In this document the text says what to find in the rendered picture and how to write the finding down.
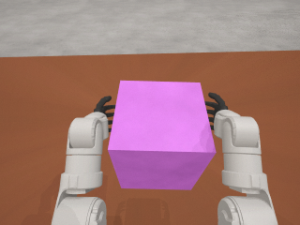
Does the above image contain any left robot hand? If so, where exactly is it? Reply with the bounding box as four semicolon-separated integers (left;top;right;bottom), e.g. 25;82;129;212
94;96;116;132

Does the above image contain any left robot forearm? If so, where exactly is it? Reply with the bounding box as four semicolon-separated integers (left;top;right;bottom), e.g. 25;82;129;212
51;112;109;225

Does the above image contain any robot left upper arm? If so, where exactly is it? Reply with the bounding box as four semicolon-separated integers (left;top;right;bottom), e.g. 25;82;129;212
52;197;107;225

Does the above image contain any carton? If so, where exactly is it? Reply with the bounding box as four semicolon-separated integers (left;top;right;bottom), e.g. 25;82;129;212
108;81;217;190

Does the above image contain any right robot forearm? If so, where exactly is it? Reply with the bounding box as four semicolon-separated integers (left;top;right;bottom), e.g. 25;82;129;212
214;110;278;225

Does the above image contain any right robot hand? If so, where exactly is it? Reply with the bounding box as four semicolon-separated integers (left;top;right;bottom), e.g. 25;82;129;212
204;92;228;130

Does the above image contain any robot right upper arm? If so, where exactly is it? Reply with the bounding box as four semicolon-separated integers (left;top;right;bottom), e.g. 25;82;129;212
217;196;278;225

